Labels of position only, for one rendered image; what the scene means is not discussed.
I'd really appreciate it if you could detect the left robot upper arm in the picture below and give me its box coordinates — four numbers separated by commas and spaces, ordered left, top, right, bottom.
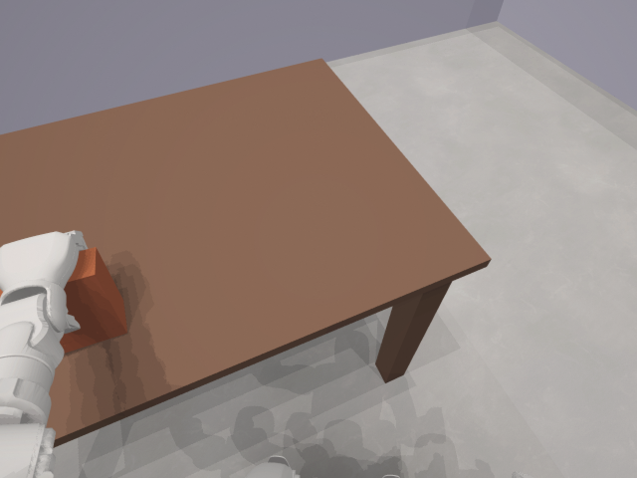
0, 423, 56, 478

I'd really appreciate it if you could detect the robot left shin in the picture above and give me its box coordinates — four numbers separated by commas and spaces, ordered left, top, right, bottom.
268, 456, 291, 468

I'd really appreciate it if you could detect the robot left hand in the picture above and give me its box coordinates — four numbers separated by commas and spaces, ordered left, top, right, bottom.
0, 230, 88, 334

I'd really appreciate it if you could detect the robot left forearm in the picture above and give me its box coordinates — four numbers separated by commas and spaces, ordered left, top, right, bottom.
0, 280, 67, 428

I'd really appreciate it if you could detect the table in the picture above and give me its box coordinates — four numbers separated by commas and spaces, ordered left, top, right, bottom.
0, 58, 492, 448

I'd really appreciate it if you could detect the sponge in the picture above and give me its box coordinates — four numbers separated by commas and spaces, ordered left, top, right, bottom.
0, 247, 127, 354

